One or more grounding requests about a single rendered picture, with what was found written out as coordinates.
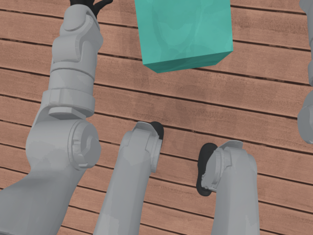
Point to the left robot hand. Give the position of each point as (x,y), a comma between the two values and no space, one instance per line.
(94,8)

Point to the right robot upper arm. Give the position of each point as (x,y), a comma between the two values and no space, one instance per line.
(305,119)

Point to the robot right foot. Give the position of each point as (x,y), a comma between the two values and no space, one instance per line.
(204,155)

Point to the right robot thigh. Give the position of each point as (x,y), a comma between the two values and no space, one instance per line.
(237,210)

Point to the carton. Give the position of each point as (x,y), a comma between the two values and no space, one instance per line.
(183,34)

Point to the left robot forearm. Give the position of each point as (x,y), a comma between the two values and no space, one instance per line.
(72,71)

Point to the left robot upper arm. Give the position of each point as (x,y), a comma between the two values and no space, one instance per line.
(59,152)

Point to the right robot forearm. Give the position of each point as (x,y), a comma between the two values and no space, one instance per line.
(307,7)

